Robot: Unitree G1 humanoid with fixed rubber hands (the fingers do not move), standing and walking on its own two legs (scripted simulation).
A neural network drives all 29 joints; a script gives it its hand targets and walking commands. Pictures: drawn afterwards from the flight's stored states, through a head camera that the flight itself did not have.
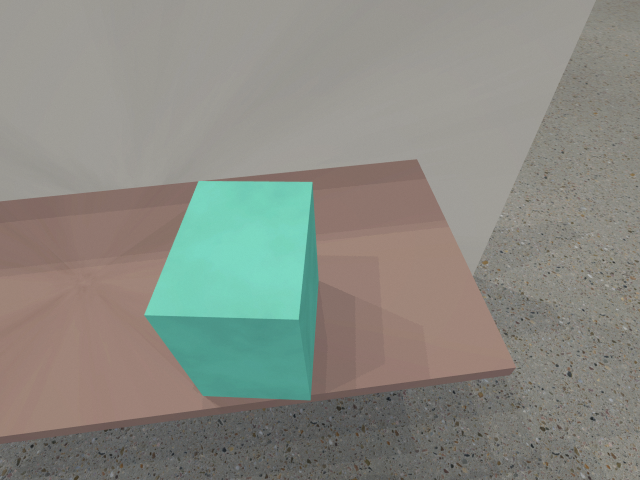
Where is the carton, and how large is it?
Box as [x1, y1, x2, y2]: [144, 181, 318, 399]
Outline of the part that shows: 198,181 144,315 203,395 310,399 318,281 312,182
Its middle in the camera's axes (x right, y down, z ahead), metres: -0.10 +0.08 +0.56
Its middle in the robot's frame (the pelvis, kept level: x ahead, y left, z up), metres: +0.37 +0.10 +0.00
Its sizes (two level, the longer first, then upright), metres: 0.220 0.165 0.240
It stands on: a table, 0.66 m high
